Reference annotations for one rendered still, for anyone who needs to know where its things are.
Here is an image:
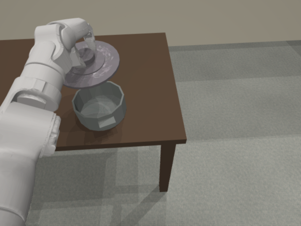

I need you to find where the knob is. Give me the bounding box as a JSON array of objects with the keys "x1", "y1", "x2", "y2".
[{"x1": 78, "y1": 48, "x2": 95, "y2": 65}]

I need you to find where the left robot forearm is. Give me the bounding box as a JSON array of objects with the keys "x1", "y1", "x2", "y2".
[{"x1": 0, "y1": 21, "x2": 76, "y2": 121}]

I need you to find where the robot left hand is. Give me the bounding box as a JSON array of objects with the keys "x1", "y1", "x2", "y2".
[{"x1": 58, "y1": 18, "x2": 96, "y2": 68}]

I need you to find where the left robot upper arm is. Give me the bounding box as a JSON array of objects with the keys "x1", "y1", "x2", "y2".
[{"x1": 0, "y1": 101, "x2": 61, "y2": 226}]

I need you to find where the pot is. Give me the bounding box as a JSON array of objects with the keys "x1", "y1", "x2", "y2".
[{"x1": 72, "y1": 81, "x2": 127, "y2": 131}]

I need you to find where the table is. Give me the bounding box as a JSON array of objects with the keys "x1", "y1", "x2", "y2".
[{"x1": 0, "y1": 32, "x2": 187, "y2": 192}]

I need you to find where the lid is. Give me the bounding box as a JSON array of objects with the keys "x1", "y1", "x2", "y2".
[{"x1": 63, "y1": 40, "x2": 120, "y2": 89}]

